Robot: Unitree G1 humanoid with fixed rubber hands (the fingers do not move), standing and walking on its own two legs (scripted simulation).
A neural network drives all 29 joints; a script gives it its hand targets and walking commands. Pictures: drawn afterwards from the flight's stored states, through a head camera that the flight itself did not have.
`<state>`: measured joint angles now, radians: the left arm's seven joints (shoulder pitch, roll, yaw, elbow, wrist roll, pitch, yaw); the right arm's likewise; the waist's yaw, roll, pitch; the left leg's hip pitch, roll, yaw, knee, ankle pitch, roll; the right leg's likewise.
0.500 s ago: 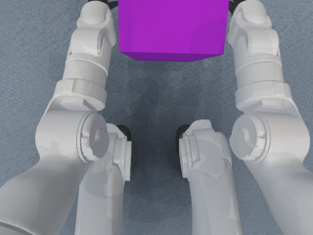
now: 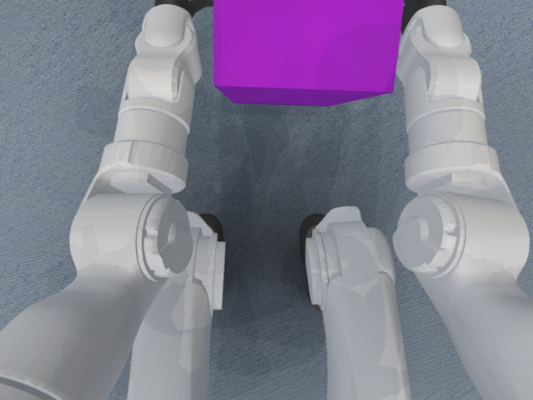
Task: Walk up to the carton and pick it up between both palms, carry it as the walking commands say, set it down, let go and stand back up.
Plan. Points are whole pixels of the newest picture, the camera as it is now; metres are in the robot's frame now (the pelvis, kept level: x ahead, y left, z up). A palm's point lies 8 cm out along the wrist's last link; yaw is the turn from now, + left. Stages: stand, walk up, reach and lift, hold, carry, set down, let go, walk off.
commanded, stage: set down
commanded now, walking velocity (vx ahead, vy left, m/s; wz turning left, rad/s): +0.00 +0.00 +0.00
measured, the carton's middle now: (291, 36) +0.53 -0.05 -0.24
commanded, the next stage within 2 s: none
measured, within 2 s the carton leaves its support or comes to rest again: neither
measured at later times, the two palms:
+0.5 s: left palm (176, 5) +0.55 +0.09 -0.17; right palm (420, 8) +0.54 -0.18 -0.16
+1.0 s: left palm (142, 8) +0.55 +0.13 -0.17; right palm (443, 21) +0.53 -0.21 -0.16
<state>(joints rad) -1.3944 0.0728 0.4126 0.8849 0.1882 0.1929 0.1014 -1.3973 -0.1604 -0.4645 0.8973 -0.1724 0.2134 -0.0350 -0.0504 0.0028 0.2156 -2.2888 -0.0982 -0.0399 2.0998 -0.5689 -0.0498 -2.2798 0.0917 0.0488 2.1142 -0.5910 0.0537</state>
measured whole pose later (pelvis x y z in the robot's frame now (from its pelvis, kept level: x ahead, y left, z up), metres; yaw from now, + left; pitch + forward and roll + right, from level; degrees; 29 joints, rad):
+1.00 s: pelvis -0.01 +0.00 +0.00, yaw +0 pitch +41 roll +0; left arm -1.47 0.31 0.14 1.14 -0.11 0.07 0.13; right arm -1.46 -0.33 -0.21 1.16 0.08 0.05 -0.08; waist -0.06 0.01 0.27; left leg -2.26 -0.11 -0.05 2.10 -0.55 -0.06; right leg -2.26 0.09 0.04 2.12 -0.57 0.05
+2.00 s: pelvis +0.03 +0.00 +0.23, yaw +0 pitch +47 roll +0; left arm -1.14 0.19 0.28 0.85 0.05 0.13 0.12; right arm -1.14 -0.23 -0.36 0.90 -0.05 0.09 -0.02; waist -0.05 0.01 -0.04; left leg -1.68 -0.06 -0.07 1.23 -0.37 -0.03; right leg -1.68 0.06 0.07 1.24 -0.38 0.03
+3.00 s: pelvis +0.12 +0.00 +0.38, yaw -1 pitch +11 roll +0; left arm 0.04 0.18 0.10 0.50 0.03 0.00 -0.02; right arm 0.08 -0.19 -0.07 0.48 -0.01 0.00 0.06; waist -0.02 -0.02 0.03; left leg -0.44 -0.03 -0.07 0.50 -0.26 -0.01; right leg -0.43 0.04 0.09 0.50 -0.26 0.01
